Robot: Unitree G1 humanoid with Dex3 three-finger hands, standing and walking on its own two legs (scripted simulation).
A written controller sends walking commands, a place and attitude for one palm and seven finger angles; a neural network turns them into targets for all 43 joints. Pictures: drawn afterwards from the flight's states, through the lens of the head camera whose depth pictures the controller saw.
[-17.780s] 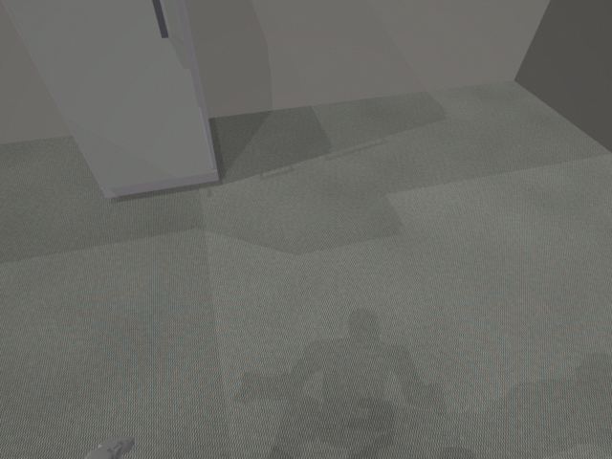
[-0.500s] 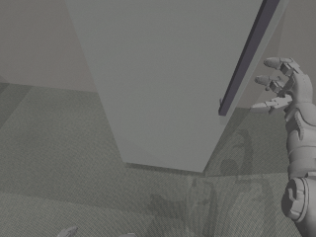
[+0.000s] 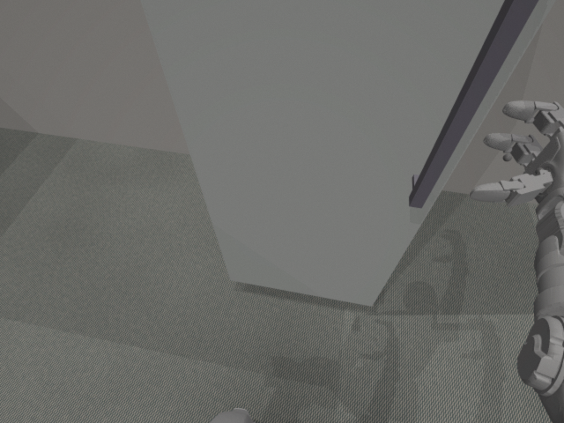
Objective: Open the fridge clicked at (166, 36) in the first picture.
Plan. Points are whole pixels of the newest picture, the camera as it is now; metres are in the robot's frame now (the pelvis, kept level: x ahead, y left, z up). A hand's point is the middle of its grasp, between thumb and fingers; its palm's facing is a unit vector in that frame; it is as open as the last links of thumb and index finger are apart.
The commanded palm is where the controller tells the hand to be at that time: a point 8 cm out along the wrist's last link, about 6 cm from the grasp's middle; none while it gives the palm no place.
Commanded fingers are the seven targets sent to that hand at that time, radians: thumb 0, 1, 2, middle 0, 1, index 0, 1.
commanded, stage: move the hooked fingers beside the handle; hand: right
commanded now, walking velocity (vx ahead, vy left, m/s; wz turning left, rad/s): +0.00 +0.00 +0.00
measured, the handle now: (467, 88) +0.52 -0.15 +0.20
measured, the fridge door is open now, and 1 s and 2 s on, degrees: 0 0 0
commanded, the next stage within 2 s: feel for the door with the fingertips in 0.12 s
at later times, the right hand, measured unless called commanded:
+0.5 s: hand (491, 162) +0.46 -0.20 +0.14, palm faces +0.02 +1.00 +0.03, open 14.0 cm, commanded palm +0.43 -0.25 +0.14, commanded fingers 0.00 0.50 -0.30 0.30 1.20 0.30 1.20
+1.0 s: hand (480, 151) +0.47 -0.19 +0.14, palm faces +0.05 +1.00 +0.00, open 14.0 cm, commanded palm +0.45 -0.24 +0.14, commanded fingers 0.00 0.50 -0.30 0.30 1.20 0.30 1.20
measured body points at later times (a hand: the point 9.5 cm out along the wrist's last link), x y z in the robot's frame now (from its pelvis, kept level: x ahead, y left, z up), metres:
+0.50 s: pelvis +0.00 -0.01 +0.00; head +0.05 -0.01 +0.45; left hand +0.08 +0.25 -0.11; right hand +0.45 -0.25 +0.14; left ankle +0.03 +0.13 -0.72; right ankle -0.02 -0.13 -0.72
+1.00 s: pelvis -0.01 +0.00 +0.00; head +0.05 +0.00 +0.45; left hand +0.04 +0.27 -0.12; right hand +0.46 -0.24 +0.15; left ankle +0.03 +0.13 -0.72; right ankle -0.02 -0.13 -0.72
